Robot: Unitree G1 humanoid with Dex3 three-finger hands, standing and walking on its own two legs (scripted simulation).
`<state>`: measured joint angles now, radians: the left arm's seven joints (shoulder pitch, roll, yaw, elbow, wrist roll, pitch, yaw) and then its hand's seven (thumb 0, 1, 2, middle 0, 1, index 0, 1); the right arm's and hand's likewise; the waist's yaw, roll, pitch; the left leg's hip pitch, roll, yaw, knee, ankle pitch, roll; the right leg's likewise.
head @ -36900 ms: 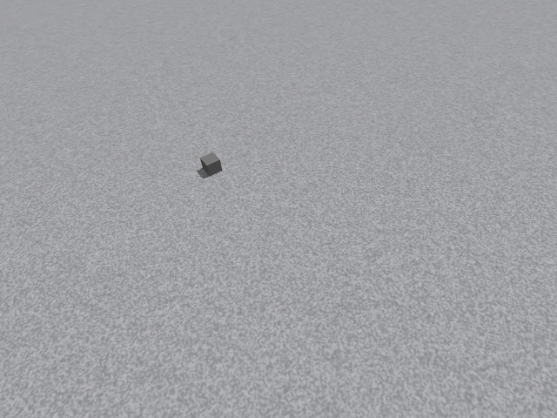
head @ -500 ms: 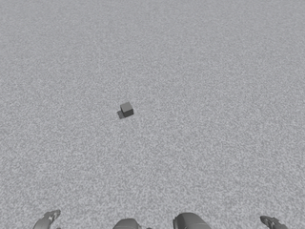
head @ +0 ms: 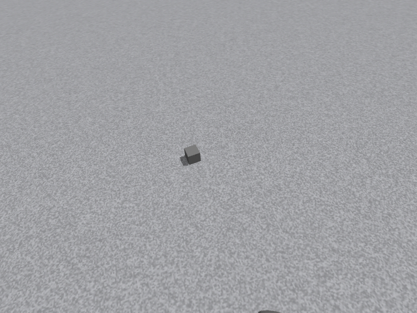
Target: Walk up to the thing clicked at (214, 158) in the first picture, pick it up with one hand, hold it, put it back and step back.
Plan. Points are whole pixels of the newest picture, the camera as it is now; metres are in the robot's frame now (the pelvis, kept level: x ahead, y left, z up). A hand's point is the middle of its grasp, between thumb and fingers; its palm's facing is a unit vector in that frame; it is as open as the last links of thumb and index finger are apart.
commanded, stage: step back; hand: left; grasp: from above
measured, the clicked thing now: (192, 154) +1.11 +0.18 -0.72
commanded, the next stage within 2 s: stand in 0.78 s
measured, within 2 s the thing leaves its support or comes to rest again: neither
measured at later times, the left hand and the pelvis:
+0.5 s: hand out of the picture +0.09 +0.28 -0.15, palm faces -0.02 -0.94 -0.35, open 7.4 cm; pelvis +0.03 +0.02 +0.00, yaw -2 degrees
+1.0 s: hand (104, 304) +0.17 +0.26 -0.13, palm faces -0.06 -0.94 -0.34, open 7.4 cm; pelvis +0.04 +0.01 +0.02, yaw -2 degrees
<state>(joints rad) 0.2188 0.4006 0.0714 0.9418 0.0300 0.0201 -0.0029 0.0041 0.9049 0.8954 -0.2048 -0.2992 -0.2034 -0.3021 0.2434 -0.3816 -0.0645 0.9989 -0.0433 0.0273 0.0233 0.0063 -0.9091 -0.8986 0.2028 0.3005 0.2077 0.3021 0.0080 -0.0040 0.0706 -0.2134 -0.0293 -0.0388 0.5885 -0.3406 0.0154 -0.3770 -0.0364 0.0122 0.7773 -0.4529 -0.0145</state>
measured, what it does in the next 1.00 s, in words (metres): stands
